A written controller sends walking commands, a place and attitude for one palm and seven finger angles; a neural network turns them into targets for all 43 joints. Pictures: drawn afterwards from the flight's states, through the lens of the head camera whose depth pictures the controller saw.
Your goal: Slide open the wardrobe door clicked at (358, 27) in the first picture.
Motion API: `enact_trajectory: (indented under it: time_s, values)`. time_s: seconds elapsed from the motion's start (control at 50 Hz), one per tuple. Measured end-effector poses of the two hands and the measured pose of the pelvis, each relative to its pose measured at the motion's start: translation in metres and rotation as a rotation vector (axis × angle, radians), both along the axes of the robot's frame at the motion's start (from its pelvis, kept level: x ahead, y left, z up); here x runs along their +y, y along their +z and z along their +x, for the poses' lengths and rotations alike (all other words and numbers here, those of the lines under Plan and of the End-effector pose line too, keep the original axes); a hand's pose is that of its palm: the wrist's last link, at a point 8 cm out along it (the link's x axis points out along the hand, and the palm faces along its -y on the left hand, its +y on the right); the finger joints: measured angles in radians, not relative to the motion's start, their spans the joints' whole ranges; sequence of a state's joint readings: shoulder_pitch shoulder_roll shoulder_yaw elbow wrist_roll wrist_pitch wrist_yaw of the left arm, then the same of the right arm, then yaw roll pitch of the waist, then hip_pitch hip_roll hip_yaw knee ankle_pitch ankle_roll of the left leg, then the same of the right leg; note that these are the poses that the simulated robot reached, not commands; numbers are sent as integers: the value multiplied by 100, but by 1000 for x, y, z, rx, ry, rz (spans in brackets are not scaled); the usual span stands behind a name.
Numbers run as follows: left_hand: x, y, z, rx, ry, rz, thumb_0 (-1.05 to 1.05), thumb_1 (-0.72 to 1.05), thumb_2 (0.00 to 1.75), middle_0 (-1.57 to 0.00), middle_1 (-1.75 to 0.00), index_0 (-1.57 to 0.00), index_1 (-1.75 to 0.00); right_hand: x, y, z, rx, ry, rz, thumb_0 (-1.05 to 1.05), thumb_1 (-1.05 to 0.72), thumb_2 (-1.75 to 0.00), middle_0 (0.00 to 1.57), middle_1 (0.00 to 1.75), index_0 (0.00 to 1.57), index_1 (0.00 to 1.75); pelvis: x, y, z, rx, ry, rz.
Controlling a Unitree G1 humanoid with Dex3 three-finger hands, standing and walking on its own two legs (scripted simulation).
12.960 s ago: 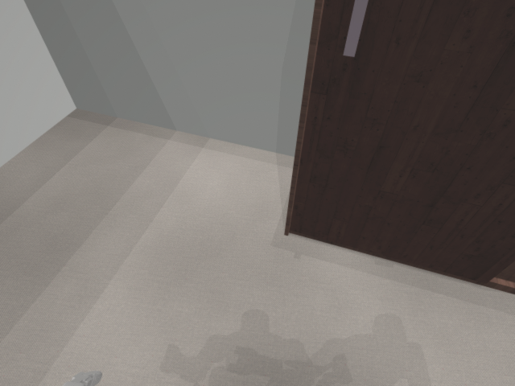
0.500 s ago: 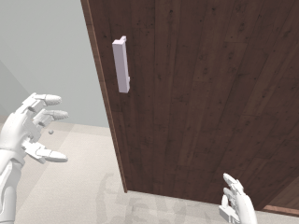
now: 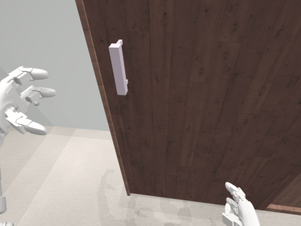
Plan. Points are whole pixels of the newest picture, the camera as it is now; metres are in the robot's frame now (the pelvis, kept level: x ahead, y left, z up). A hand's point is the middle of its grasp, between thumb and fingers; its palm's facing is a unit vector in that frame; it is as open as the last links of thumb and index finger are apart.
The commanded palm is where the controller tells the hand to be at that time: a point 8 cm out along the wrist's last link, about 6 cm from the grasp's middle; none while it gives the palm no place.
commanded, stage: raise the hand with hooked fingers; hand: left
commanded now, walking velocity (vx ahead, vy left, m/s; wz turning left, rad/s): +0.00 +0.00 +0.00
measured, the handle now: (121, 67) +0.49 +0.15 +0.22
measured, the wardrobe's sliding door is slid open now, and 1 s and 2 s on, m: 0.00 0.00 0.00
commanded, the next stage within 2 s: move the hooked fingers beside the handle in 0.32 s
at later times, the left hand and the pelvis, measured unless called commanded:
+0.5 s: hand (41, 104) +0.29 +0.28 +0.23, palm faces +0.09 -0.99 -0.10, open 14.0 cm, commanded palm +0.26 +0.31 +0.24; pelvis +0.01 +0.00 +0.00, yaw +0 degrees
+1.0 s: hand (62, 92) +0.34 +0.26 +0.22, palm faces +0.06 -1.00 -0.06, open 14.0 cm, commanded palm +0.31 +0.30 +0.23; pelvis +0.02 +0.00 +0.00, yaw +0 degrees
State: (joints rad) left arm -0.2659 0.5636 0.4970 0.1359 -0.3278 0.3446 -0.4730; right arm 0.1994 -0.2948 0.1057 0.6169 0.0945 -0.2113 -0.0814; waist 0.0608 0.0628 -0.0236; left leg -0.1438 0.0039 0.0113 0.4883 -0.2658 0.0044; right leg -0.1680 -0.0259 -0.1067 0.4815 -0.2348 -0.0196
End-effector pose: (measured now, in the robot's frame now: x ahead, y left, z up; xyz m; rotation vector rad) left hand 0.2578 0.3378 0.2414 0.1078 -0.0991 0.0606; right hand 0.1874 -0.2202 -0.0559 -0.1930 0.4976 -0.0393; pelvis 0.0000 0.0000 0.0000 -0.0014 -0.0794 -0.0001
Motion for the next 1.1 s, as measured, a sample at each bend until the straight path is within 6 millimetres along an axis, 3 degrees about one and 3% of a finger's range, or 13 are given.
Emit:
enact_trajectory:
  time_s: [0.16, 0.5, 0.86, 1.1]
  values:
    - [-8, -10, -4, -30, 17, -15, -1, -50, 30, -30, -120, -31, -120, -7, 3, 0, -8, -21, -19, 1, -90, -90, 20, 30, 20, 30, -2, -1, 2, -6, -5, -1]
    - [-7, -6, 3, -9, 21, -3, -1, -50, 30, -30, -120, -31, -120, 6, 2, 16, -28, 14, 13, 1, -90, -90, 20, 30, 20, 30, -4, -1, 7, 3, 6, -1]
    - [-21, -14, 50, 19, -6, -40, -1, -50, 30, -30, -120, -31, -120, -4, -5, 8, 26, -38, -7, 1, -90, -90, 20, 30, 20, 30, -2, -1, 14, 28, 0, 2]
    - [-28, -16, 68, 21, -9, -48, -1, -50, 30, -30, -120, -31, -120, -9, -11, 2, 66, -69, -17, 1, -90, -90, 20, 30, 20, 30, 0, -1, 18, 37, -5, 2]
